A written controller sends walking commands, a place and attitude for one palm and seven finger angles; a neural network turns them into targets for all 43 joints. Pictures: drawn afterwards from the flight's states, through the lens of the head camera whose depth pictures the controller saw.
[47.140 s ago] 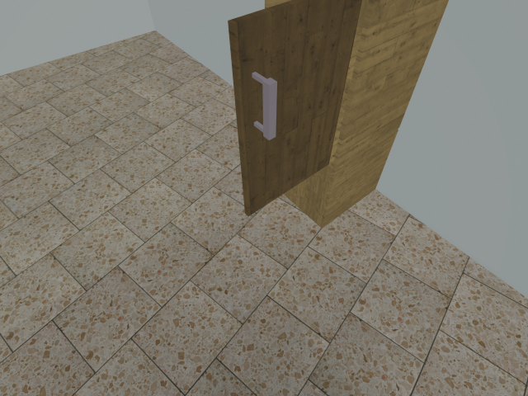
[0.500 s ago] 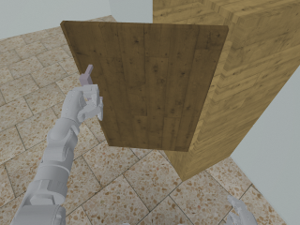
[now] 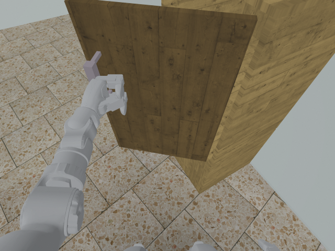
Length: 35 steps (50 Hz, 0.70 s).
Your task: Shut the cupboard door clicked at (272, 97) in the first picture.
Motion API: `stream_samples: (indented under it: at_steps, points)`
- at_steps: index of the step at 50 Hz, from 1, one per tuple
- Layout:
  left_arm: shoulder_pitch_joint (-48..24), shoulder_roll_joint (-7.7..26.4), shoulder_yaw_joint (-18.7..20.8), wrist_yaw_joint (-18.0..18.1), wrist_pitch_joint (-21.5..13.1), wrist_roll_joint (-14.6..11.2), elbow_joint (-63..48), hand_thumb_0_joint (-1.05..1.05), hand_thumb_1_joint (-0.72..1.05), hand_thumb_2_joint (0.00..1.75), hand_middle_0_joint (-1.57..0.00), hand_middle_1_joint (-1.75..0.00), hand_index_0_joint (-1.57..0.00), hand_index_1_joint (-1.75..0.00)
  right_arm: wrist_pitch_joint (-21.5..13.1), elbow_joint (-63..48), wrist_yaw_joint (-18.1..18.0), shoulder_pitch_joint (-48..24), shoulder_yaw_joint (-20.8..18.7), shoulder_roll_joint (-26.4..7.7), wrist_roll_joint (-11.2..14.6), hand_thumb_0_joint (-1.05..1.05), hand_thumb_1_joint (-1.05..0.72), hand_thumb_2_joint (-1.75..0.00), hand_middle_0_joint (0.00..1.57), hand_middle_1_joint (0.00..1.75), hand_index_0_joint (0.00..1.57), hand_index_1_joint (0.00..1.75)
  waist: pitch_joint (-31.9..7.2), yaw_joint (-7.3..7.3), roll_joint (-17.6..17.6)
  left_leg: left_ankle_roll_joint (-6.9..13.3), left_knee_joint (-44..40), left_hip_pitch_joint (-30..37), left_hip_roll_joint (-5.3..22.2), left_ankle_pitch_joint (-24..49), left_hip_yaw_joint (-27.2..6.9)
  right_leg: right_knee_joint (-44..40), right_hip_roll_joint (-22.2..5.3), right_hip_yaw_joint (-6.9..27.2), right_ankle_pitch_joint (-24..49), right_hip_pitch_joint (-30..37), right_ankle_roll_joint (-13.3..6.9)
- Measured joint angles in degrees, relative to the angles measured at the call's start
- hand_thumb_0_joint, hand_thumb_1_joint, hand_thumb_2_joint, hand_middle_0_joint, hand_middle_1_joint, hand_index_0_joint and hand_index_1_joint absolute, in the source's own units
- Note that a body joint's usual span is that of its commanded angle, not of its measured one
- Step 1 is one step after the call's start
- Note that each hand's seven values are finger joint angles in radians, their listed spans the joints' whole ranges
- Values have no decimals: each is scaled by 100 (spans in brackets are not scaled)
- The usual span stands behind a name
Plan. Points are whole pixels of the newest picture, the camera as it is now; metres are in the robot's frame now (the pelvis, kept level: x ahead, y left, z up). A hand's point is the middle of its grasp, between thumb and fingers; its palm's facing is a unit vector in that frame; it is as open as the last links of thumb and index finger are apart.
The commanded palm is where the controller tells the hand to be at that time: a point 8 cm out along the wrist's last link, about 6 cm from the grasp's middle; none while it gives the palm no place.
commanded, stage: push the door shut along its arc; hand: left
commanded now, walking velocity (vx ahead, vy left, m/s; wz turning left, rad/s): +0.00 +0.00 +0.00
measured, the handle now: (101, 81) +0.52 +0.16 +0.10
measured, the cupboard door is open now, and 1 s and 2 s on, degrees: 49 36 28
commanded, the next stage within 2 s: pull the fist back off the door in 1.10 s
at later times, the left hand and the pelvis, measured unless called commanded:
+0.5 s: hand (137, 83) +0.49 +0.06 +0.12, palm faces -0.37 -0.93 +0.00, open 3.1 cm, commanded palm +0.50 +0.13 +0.11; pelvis +0.00 -0.01 -0.01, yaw -1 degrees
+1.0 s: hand (145, 74) +0.53 +0.04 +0.12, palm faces -0.46 -0.89 +0.00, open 3.3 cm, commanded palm +0.55 +0.08 +0.11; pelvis -0.01 -0.01 -0.03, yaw +0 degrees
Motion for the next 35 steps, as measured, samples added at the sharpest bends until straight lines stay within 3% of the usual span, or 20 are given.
stream_samples:
  at_steps: [10,20,35]
  points:
    - [-624,263,243,-194,-183,124,690,2,90,90,-129,-150,-130,-150,76,-27,45,130,3,-33,-43,1,-90,-90,21,30,20,30,-4,-200,12,-28,142,-332,58,-29,42,156,55,40,-12,-365,-28]
    - [-1181,530,429,-499,-104,134,1094,2,90,90,-129,-150,-130,-150,141,42,-9,252,-45,-134,-60,1,-90,-90,21,30,20,30,-24,-380,38,-80,277,-643,131,-67,21,273,128,19,-31,-678,-84]
    - [-2037,874,323,-759,67,196,1645,-2,90,94,-129,-150,-130,-150,98,131,-63,222,-43,-160,-112,0,-90,-90,21,30,20,30,-6,-516,49,-128,572,-1205,168,-105,-110,497,164,-113,-66,-1176,-140]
